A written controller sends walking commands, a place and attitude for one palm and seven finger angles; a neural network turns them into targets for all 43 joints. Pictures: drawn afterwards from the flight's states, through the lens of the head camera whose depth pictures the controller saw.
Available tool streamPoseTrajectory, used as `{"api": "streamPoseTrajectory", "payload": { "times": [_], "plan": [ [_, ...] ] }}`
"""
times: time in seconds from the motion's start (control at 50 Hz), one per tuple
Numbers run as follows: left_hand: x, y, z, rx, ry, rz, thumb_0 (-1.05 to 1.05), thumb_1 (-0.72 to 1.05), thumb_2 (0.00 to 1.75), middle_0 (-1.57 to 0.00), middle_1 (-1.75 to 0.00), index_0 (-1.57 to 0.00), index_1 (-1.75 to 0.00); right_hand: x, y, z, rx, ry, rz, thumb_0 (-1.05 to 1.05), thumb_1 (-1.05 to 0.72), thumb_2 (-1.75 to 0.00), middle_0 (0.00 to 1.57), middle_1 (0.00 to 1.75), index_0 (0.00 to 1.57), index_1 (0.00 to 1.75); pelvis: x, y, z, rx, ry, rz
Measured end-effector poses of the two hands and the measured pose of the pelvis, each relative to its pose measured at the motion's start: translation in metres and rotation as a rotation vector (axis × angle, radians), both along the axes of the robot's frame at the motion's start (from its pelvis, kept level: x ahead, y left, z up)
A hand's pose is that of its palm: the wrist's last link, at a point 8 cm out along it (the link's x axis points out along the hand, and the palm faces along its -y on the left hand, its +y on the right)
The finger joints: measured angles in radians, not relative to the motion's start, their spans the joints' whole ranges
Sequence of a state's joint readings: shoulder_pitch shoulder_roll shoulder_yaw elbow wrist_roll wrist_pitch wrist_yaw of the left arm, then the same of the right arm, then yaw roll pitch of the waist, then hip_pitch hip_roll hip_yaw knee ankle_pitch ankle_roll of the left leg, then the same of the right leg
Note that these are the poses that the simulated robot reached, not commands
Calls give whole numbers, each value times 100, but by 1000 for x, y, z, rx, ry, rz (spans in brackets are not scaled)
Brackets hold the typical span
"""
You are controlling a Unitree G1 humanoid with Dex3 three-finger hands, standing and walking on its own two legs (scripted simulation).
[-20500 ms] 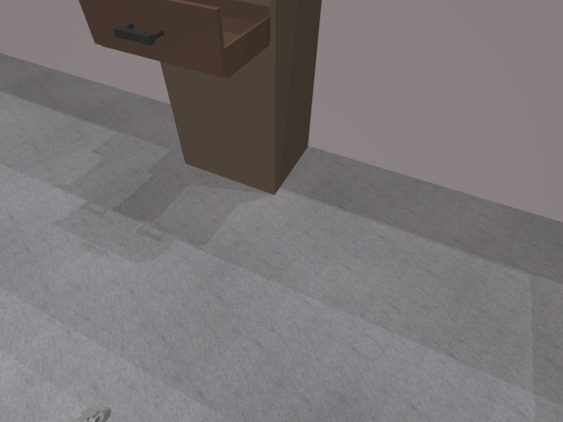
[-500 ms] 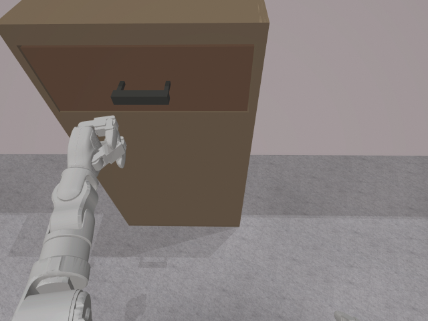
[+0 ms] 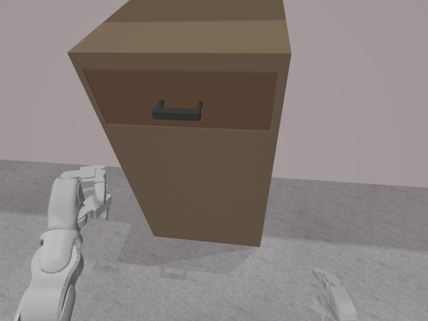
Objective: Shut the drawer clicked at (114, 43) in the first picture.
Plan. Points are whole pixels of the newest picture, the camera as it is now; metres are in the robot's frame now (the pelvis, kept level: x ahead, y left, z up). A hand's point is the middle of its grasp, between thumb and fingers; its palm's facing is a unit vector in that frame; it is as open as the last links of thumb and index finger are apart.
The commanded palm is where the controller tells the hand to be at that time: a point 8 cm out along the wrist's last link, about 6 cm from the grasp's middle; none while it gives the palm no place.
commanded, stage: draw the hand back to the body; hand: left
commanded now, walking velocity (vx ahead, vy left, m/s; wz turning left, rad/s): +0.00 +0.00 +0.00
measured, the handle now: (178, 109) +0.61 +0.16 +0.07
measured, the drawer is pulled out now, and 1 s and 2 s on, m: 0.00 0.00 0.00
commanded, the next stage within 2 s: step back with the hand held close in 0.52 s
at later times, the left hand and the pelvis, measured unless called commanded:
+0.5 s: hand (43, 249) +0.17 +0.25 +0.16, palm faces +0.40 -0.82 -0.40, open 3.3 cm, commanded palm +0.13 +0.29 +0.17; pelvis +0.00 +0.01 +0.00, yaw +0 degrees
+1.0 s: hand (42, 251) +0.17 +0.26 +0.14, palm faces +0.23 -0.83 -0.52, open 3.3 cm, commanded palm +0.11 +0.31 +0.17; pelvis -0.03 +0.03 +0.00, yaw -2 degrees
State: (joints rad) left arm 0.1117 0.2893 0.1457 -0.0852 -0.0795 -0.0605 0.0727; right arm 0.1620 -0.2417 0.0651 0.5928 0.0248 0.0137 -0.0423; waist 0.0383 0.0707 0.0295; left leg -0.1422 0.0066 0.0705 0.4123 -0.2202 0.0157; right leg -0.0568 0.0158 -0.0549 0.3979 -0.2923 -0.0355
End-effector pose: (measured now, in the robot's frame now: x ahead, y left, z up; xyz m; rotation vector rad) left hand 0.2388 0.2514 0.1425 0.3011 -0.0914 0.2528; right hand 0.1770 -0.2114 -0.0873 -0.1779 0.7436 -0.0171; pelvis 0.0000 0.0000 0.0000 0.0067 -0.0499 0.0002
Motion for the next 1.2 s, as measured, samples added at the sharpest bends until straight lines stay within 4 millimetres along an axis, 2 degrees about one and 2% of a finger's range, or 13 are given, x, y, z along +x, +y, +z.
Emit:
{"api": "streamPoseTrajectory", "payload": {
  "times": [0.2, 0.42, 0.5, 0.62, 0.7, 0.78, 0.88, 0.98, 1.2],
  "plan": [
    [-55, 13, 16, 80, -23, 49, 2, 90, 90, -140, -160, -140, -160, -13, -10, -3, -16, 12, -30, 1, -90, -90, 21, 30, 20, 30, 0, 2, 1, -5, -23, -5],
    [-107, 29, 34, 172, -34, 122, 2, 90, 90, -140, -160, -140, -160, -3, -9, 6, -35, -62, -30, 1, -90, -90, 20, 30, 20, 30, 0, 6, 0, -12, -27, -1],
    [-110, 33, 31, 156, -43, 148, 2, 90, 90, -140, -160, -140, -160, 2, -3, 7, -40, -75, -6, 1, -90, -90, 20, 30, 20, 30, -2, 8, 0, -12, -32, 8],
    [-104, 34, 28, 129, -49, 146, 2, 90, 90, -140, -160, -140, -160, 5, 7, 10, -37, -86, 11, 1, -90, -90, 21, 30, 20, 30, -3, 9, 0, -12, -34, 6],
    [-99, 36, 35, 158, -74, 120, 2, 89, 90, -140, -160, -140, -160, 4, 11, 11, -33, -82, 13, 1, -90, -90, 21, 30, 20, 30, -2, 11, 0, -17, -24, 3],
    [-92, 43, 47, 231, -100, 83, 2, 89, 90, -140, -160, -140, -160, -1, 9, 12, -38, -50, -15, 1, -90, -90, 21, 30, 20, 30, -6, 14, 0, -19, 13, -8],
    [-89, 42, 33, 238, -13, 21, 1, 90, 90, -140, -160, -140, -160, -16, 0, 9, -56, -8, -82, 1, -90, -90, 21, 30, 20, 30, -12, 23, -1, -14, 48, -22],
    [-97, 45, 25, 250, 38, -15, 2, 89, 90, -140, -160, -140, -160, -36, -4, 6, -81, 28, -126, 1, -90, -90, 21, 30, 20, 30, -23, 28, -3, -11, 63, -29],
    [-135, 57, 34, 282, -47, 14, 2, 89, 90, -140, -160, -140, -160, -72, 6, 3, -87, 10, -122, 1, -90, -90, 21, 30, 20, 30, -58, 35, -8, -24, 62, -24]
  ]
}}
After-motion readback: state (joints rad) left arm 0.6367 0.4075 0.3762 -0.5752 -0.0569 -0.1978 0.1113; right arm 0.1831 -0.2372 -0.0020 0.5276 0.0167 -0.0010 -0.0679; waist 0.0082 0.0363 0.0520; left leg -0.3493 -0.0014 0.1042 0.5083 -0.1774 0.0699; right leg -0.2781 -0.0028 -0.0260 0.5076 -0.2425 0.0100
